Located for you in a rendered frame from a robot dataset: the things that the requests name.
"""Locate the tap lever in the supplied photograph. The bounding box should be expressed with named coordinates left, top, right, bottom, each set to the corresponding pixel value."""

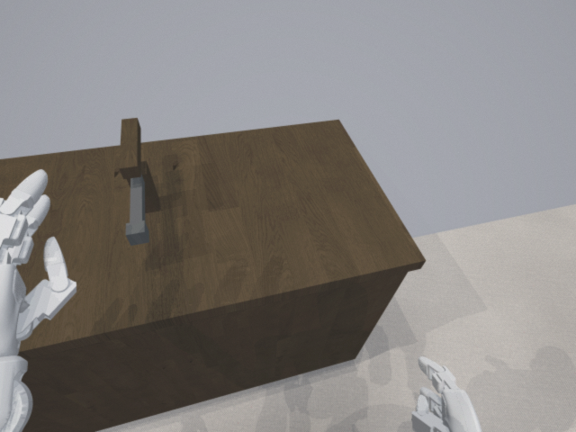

left=126, top=175, right=149, bottom=246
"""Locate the robot left forearm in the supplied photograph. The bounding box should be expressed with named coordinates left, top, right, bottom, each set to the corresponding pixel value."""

left=0, top=355, right=33, bottom=432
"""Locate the left robot hand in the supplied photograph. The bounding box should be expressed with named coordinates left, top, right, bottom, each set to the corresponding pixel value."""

left=0, top=169, right=77, bottom=357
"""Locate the right robot hand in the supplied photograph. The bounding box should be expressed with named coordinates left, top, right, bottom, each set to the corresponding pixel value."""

left=411, top=356, right=482, bottom=432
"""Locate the counter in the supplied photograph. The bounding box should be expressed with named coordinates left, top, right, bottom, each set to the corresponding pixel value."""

left=0, top=118, right=426, bottom=432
